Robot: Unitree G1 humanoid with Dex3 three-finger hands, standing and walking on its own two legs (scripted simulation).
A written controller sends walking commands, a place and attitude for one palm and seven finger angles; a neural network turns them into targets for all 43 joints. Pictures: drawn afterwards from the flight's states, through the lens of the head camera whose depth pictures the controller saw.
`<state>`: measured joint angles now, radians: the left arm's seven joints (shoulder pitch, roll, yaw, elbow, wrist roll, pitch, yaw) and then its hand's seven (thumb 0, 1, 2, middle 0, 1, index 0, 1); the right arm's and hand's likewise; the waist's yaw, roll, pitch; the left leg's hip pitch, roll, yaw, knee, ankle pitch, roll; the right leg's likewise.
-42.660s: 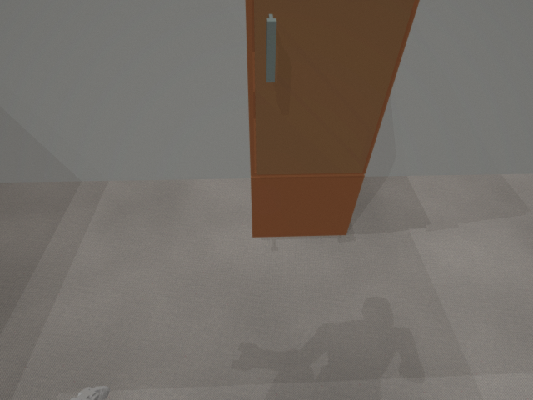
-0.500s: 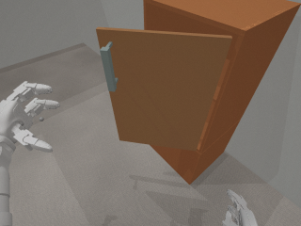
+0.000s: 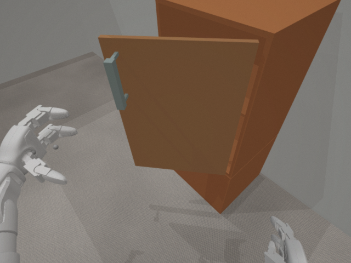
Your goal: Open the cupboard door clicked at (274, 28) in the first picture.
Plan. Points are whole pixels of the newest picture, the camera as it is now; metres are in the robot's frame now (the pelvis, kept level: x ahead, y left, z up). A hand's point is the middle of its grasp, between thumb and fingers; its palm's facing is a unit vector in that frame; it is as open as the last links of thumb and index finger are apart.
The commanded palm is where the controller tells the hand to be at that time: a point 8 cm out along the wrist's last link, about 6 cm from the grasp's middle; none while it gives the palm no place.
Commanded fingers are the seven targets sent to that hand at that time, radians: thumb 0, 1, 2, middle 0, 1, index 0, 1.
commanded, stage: move the hooked fingers beside the handle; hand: left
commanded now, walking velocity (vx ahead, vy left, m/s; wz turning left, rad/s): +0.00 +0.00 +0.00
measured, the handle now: (118, 81) +0.56 +0.21 +0.14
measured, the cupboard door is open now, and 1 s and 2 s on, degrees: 40 40 40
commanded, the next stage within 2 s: none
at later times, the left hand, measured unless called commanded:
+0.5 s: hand (61, 127) +0.34 +0.28 +0.16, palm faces -0.03 -1.00 -0.01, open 14.0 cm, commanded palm +0.32 +0.33 +0.16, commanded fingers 0.00 -0.50 0.30 -0.30 -1.20 -0.30 -1.20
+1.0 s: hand (76, 110) +0.40 +0.27 +0.16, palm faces -0.03 -1.00 -0.01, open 14.0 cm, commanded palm +0.39 +0.33 +0.15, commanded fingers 0.00 -0.50 0.30 -0.30 -1.20 -0.30 -1.20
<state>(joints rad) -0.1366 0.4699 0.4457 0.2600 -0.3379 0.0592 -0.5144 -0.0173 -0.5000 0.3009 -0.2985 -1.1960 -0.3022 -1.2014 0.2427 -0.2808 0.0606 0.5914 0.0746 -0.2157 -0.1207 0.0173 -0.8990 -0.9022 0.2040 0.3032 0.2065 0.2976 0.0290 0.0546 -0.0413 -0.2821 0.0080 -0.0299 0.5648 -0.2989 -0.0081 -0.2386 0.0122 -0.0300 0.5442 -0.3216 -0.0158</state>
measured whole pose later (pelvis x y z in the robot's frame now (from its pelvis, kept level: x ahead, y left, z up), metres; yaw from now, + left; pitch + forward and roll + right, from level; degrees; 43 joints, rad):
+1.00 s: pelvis -0.01 +0.02 +0.00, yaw -1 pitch +6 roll -1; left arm -0.63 0.55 0.41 0.83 -0.22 -0.09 -0.47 -0.02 -0.50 0.30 -0.30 -1.20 -0.30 -1.20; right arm 0.34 -0.29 0.06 0.64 0.06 -0.14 -0.10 0.01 -0.90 -0.90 0.21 0.30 0.21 0.30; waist -0.05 0.02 -0.05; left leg -0.42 -0.01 -0.01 0.62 -0.30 0.02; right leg -0.37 0.00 -0.01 0.57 -0.30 0.01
